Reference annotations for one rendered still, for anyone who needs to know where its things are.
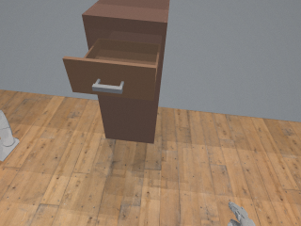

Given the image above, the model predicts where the left robot hand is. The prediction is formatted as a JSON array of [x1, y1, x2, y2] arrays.
[[0, 109, 20, 162]]

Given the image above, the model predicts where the cabinet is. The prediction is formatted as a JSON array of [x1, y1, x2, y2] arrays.
[[82, 0, 170, 144]]

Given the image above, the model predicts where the right robot hand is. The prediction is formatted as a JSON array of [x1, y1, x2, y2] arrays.
[[227, 202, 256, 226]]

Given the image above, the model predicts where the handle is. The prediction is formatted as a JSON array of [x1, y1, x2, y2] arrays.
[[92, 78, 124, 94]]

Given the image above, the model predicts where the drawer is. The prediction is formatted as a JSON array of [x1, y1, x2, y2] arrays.
[[62, 38, 161, 101]]

